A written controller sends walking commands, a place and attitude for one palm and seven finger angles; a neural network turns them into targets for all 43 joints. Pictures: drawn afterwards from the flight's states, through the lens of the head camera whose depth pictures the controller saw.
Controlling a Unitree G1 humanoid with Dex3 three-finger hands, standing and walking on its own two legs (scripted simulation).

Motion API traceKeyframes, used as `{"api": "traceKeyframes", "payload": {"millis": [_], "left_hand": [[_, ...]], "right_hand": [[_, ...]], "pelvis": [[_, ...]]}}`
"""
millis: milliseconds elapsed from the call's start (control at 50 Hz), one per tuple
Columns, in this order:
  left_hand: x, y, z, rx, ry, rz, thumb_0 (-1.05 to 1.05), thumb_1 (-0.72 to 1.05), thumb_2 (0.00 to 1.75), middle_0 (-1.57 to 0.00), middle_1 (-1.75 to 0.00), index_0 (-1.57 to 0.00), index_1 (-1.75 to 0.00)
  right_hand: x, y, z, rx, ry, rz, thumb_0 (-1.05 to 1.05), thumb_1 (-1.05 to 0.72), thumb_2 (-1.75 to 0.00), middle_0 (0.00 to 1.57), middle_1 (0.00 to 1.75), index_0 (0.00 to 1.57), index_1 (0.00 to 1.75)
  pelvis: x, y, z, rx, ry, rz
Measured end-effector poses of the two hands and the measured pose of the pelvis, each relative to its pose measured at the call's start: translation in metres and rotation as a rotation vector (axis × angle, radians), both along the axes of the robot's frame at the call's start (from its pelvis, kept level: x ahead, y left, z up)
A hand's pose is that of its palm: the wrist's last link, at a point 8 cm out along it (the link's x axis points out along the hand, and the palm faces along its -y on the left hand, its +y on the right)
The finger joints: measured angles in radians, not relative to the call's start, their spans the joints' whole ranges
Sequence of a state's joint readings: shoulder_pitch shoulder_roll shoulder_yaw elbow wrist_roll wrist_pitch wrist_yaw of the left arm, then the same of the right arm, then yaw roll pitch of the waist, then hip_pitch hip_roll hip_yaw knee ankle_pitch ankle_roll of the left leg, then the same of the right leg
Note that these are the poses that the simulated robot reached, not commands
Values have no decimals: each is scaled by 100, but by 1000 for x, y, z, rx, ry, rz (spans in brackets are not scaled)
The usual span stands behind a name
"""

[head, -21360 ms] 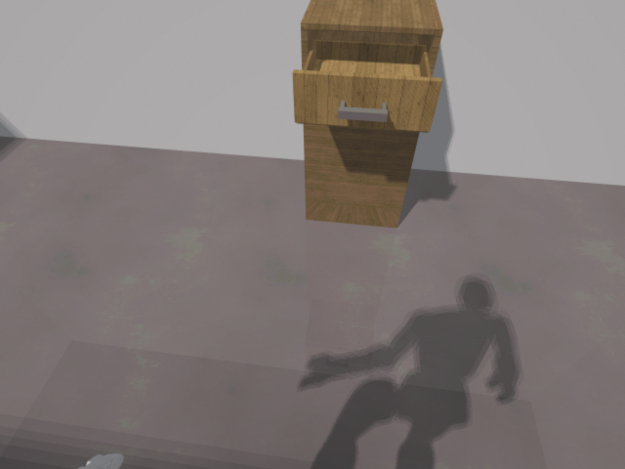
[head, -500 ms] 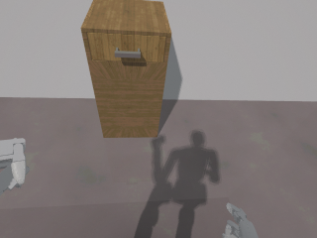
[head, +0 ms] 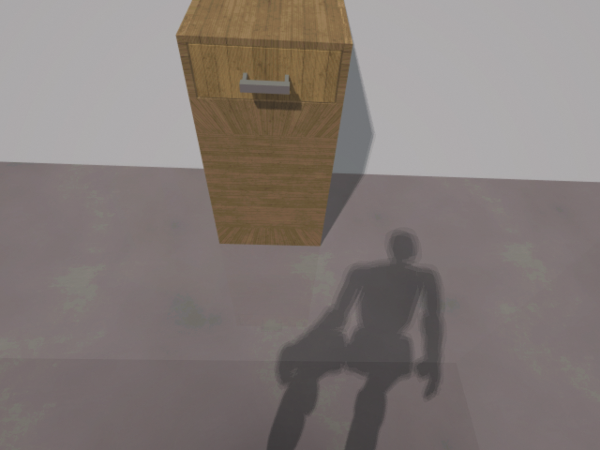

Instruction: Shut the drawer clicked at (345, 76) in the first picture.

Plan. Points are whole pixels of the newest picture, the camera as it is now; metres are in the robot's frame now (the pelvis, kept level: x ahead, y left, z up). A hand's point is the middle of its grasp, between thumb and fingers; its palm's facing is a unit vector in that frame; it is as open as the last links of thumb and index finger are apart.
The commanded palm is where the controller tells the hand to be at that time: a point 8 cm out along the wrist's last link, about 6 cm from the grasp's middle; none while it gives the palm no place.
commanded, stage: let the arm hang, fingers relaxed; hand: left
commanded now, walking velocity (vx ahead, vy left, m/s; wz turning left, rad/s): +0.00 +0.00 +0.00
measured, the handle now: (265, 82) +0.92 +0.14 -0.02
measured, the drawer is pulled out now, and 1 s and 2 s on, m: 0.00 0.00 0.00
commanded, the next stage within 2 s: look to check the result in 0.72 s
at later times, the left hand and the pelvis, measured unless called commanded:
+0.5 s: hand out of the picture +0.03 +0.17 -0.17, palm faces +0.01 -0.98 -0.19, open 7.2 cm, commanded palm none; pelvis +0.01 +0.00 +0.01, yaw -1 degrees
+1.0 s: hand out of the picture +0.02 +0.17 -0.17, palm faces +0.01 -0.98 -0.20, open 7.4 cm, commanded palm none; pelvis +0.02 +0.00 +0.01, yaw -1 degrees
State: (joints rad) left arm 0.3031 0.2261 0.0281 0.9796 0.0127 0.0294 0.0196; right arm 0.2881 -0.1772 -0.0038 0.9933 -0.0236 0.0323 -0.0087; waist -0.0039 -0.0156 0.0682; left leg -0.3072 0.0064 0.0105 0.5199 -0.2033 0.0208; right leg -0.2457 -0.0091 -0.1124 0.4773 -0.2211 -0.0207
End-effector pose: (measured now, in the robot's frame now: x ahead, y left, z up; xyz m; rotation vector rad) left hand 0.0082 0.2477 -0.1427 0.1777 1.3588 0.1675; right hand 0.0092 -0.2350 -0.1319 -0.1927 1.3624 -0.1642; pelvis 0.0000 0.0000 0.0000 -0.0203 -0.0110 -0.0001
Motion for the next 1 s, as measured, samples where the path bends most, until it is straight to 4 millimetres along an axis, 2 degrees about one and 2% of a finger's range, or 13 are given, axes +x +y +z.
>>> {"api": "traceKeyframes", "payload": {"millis": [100,180,260,340,460,540,640,780,1000], "left_hand": [[-44,3,8,16,141,32,1,91,90,-76,-96,-76,-93],[-56,0,11,16,186,37,1,91,90,-61,-77,-60,-75],[-48,-7,10,6,171,33,1,91,90,-45,-59,-45,-58],[-28,-16,7,-12,118,21,0,91,90,-33,-45,-33,-45],[7,-29,3,-43,24,1,0,91,90,-24,-35,-24,-35],[17,-27,3,-34,9,-7,1,93,90,-22,-32,-22,-32],[20,-25,4,-30,6,-6,1,93,90,-20,-30,-20,-31],[14,-25,4,-29,33,2,0,91,90,-20,-30,-20,-30],[7,-26,6,-27,68,8,0,91,90,-20,-30,-20,-30]], "right_hand": [[-25,8,-5,30,92,-30,0,-91,-90,20,29,20,30],[-30,15,-9,52,109,-47,0,-91,-90,20,29,20,30],[-28,22,-12,71,100,-56,0,-91,-90,20,29,20,30],[-21,27,-14,83,76,-61,0,-91,-90,20,29,20,30],[-16,30,-13,83,56,-66,1,-92,-90,20,29,20,30],[-17,30,-12,83,54,-79,0,-92,-90,20,29,20,30],[-21,31,-12,86,68,-86,0,-91,-90,20,29,20,30],[-23,30,-12,84,85,-90,0,-91,-90,20,29,20,30],[-12,20,-11,67,73,-82,0,-91,-90,20,29,20,30]], "pelvis": [[3,1,4,5,-5,-3],[5,2,5,8,-12,-10],[6,3,5,12,-16,-14],[7,2,5,14,-20,-17],[9,2,6,15,-24,-17],[11,1,6,16,-24,-20],[14,1,6,17,-22,-20],[16,1,7,17,-23,-20],[20,-1,7,18,-22,-24]]}}
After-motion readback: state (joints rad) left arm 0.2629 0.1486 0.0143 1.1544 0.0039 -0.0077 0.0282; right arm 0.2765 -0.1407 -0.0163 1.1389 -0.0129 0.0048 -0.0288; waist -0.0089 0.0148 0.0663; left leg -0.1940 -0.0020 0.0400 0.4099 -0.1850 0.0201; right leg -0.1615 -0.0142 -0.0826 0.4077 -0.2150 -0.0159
